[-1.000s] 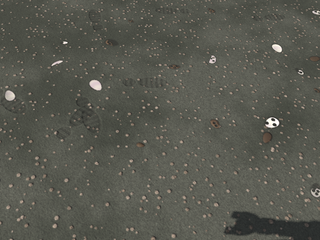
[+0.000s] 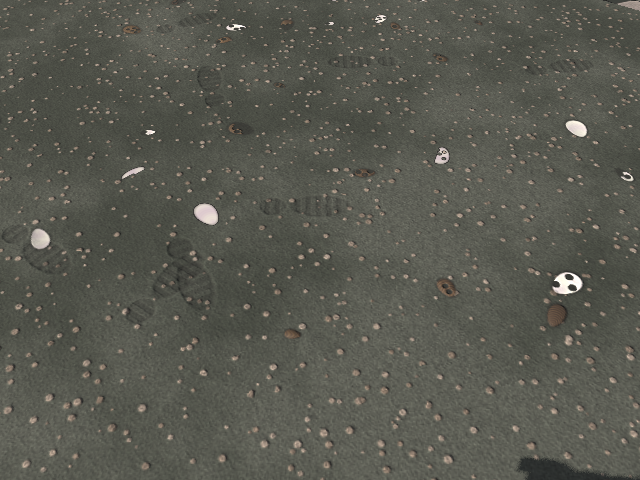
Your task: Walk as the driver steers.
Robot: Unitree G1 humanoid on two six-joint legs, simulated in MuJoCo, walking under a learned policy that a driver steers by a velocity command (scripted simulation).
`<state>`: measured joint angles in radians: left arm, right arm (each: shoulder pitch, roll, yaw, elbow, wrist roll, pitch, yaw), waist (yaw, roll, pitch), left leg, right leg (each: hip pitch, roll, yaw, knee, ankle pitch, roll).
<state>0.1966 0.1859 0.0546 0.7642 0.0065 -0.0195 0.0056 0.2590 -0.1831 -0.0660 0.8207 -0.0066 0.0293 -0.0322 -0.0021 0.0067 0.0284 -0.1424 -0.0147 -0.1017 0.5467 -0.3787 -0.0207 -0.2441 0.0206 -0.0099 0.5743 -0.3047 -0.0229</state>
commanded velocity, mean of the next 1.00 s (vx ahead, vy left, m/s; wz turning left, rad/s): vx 0.20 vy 0.00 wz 0.00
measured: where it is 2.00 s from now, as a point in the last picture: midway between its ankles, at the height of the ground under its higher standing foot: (333, 387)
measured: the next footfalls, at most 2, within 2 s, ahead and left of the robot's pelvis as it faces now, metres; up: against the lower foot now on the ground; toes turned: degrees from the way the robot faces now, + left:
left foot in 0.72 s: +0.08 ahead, +0.15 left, +0.00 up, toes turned +1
right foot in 1.20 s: +0.44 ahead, -0.09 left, +0.00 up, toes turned -2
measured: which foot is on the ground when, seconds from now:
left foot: down 0.00-0.44, up 0.46-0.70, down 0.72-1.00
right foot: down 0.00-0.70, up 0.72-1.00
